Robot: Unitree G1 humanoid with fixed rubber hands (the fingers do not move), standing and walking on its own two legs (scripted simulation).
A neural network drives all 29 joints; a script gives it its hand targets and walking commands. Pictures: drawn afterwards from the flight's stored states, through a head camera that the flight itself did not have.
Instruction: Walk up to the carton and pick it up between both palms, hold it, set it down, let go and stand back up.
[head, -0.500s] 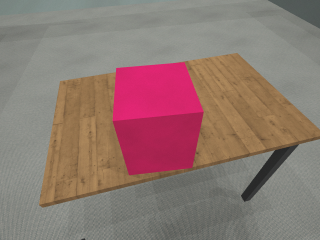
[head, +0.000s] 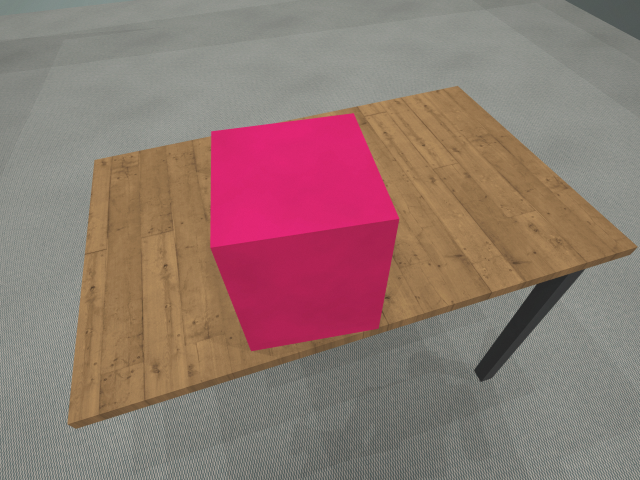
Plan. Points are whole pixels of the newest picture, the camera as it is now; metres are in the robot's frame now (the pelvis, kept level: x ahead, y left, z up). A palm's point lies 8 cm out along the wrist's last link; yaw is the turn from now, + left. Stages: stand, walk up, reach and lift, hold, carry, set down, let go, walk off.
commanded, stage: walk up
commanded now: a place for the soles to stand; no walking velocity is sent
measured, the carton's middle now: (300, 236) +0.43 +0.03 +0.05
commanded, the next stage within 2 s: reach and lift in 0.76 s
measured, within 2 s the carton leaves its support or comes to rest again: neither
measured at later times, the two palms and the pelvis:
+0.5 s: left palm out of the picture +0.09 +0.27 -0.12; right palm out of the picture +0.04 -0.25 -0.13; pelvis -0.01 +0.02 -0.01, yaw -3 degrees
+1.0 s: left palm out of the picture +0.15 +0.25 -0.12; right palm out of the picture +0.12 -0.25 -0.14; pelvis -0.04 +0.02 -0.04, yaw +5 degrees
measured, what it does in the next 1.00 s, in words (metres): stands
